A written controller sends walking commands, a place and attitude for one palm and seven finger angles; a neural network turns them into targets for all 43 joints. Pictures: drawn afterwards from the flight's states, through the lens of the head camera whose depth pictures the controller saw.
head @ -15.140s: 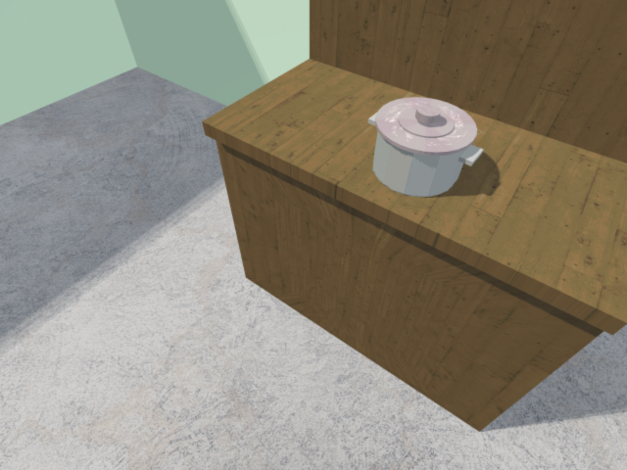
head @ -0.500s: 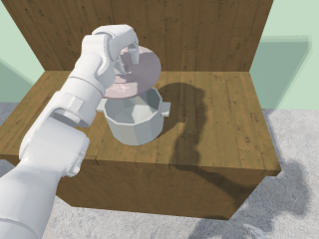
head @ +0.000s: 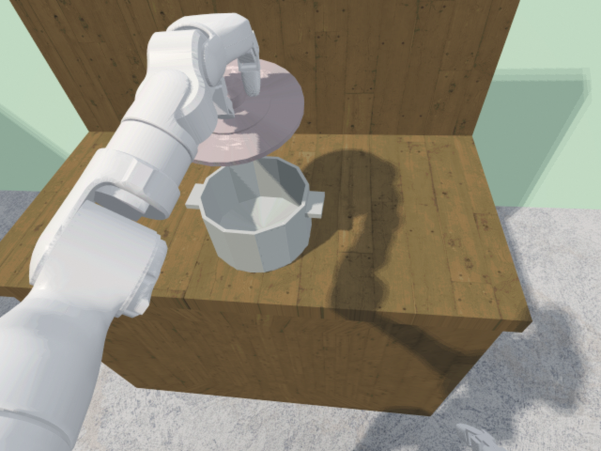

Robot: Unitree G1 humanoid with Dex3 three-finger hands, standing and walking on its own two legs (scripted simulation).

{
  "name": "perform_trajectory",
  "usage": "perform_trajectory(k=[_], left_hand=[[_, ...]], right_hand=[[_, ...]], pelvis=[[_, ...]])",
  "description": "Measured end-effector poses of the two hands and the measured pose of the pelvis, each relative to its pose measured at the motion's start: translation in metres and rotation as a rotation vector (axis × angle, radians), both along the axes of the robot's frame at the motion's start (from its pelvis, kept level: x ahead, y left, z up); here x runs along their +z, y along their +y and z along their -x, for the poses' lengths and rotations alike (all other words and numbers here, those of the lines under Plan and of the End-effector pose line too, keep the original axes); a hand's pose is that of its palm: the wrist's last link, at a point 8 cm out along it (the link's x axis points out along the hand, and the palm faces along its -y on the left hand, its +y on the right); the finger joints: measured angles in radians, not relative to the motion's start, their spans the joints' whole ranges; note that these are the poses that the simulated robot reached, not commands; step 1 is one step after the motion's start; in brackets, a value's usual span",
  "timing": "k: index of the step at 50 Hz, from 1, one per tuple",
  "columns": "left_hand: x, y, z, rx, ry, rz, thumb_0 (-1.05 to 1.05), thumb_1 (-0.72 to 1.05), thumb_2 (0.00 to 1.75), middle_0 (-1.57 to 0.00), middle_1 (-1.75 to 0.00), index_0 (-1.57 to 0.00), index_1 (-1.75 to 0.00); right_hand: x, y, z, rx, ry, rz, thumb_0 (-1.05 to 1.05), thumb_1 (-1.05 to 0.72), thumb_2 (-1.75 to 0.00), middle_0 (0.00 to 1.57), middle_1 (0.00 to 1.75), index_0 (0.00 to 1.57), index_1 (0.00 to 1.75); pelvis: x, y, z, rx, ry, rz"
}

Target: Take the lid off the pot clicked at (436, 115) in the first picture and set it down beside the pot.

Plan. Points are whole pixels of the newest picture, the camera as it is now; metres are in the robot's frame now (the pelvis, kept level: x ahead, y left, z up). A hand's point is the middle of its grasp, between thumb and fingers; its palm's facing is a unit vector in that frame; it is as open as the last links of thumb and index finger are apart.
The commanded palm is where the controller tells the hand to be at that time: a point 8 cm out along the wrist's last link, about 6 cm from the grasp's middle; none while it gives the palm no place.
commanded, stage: lift the lid straight up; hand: left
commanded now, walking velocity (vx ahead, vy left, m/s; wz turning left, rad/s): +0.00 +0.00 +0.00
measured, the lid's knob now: (226, 93) +0.51 +0.08 +0.23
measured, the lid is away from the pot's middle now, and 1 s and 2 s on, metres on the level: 0.01 0.11 0.23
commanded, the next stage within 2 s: move the lid sideways beside the pot in 0.04 s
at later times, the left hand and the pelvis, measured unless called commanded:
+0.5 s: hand (196, 89) +0.48 +0.11 +0.25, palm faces -0.21 -0.01 -0.98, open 7.1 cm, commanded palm +0.47 +0.12 +0.31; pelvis +0.00 +0.00 +0.00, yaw -1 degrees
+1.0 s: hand (141, 95) +0.49 +0.19 +0.25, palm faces -0.23 -0.01 -0.97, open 7.1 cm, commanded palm +0.48 +0.19 +0.31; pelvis +0.00 +0.01 +0.00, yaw +0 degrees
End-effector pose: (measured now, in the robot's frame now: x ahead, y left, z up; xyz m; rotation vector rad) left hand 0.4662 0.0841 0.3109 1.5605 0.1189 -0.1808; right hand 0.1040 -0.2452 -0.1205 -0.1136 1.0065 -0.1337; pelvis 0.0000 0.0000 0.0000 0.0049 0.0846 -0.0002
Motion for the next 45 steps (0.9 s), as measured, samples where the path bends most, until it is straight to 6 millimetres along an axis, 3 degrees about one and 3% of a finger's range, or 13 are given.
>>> perform_trajectory(k=[14, 32, 45], left_hand=[[-0.001, -0.001, -0.004, 0.000, 0.005, 0.008, 0.04, 0.21, 0.72, -0.67, -0.94, -0.77, -0.99], [-0.004, 0.055, -0.006, 0.086, 0.034, -0.001, 0.04, 0.22, 0.72, -0.67, -0.94, -0.77, -1.00], [-0.003, 0.087, -0.010, 0.106, 0.031, -0.008, 0.04, 0.22, 0.71, -0.67, -0.94, -0.78, -1.00]], right_hand=[[0.000, -0.004, 0.009, -0.026, 0.002, 0.011, 0.01, -0.91, -0.90, 0.20, 0.30, 0.20, 0.30], [0.006, -0.017, 0.012, -0.039, 0.035, 0.048, 0.01, -0.91, -0.90, 0.20, 0.30, 0.20, 0.30], [0.007, -0.010, 0.009, -0.036, 0.047, 0.055, 0.01, -0.91, -0.90, 0.20, 0.30, 0.20, 0.30]], pelvis=[[0.000, -0.001, 0.001, -0.011, 0.000, 0.000], [0.001, -0.003, 0.000, -0.003, -0.001, 0.007], [0.001, 0.003, -0.003, 0.005, 0.012, 0.015]])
